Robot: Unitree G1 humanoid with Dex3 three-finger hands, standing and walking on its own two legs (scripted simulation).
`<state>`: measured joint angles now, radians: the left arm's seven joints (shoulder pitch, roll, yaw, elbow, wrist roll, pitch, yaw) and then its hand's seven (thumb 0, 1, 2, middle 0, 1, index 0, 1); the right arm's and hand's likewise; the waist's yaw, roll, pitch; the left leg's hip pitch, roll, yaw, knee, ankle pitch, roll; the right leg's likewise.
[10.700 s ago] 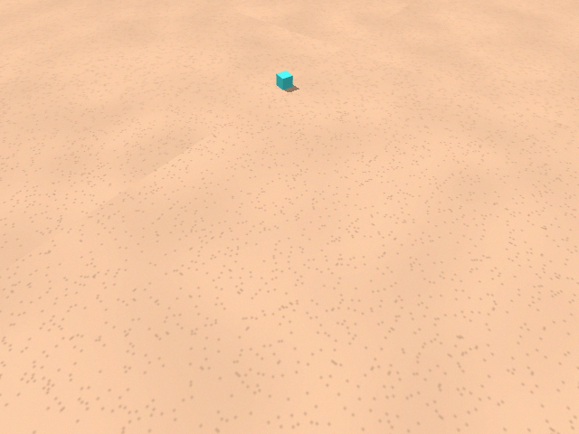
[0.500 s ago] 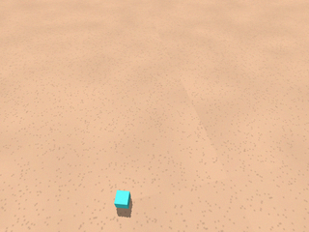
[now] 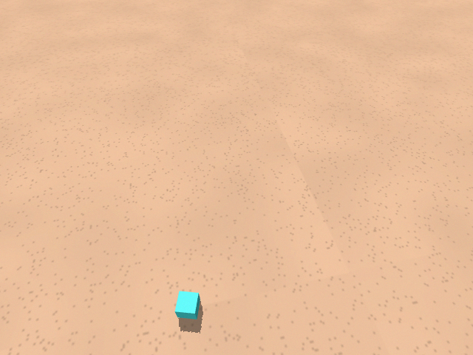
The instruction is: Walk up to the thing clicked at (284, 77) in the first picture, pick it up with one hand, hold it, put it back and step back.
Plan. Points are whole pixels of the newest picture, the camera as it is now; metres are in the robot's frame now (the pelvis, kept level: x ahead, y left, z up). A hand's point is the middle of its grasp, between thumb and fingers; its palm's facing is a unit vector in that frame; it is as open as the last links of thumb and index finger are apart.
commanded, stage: stand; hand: left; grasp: from above
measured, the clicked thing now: (188, 305) +0.43 +0.19 -0.74
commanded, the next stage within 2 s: rise first in 0.20 s
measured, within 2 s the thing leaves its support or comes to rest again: neither
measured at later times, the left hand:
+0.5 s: hand out of the picture +0.14 +0.25 -0.17, palm faces +0.02 -0.95 -0.32, open 8.5 cm
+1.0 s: hand out of the picture +0.11 +0.26 -0.23, palm faces -0.15 -0.89 -0.43, open 13.8 cm
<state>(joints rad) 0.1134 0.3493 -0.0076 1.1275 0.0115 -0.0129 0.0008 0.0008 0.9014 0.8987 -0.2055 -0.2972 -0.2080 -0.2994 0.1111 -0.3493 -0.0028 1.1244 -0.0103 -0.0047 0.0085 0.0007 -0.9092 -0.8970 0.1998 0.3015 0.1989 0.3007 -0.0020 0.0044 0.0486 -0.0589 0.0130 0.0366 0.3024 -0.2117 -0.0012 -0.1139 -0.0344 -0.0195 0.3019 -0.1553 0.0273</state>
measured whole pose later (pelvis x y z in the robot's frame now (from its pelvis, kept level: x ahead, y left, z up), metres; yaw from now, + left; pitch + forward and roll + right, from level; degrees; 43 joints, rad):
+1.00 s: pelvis -0.03 +0.01 -0.09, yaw +1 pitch +16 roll -2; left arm 0.20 0.32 0.11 0.55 0.24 0.13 0.00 -0.01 -0.50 0.98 -0.13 -1.05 -0.12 -1.07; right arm 0.19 -0.24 -0.04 0.60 0.00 -0.13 -0.03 0.01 -0.88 -0.89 0.20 0.30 0.20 0.30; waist -0.02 -0.01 -0.09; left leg -0.86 0.03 0.00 1.12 -0.54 0.01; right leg -0.89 -0.04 -0.03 1.06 -0.45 0.03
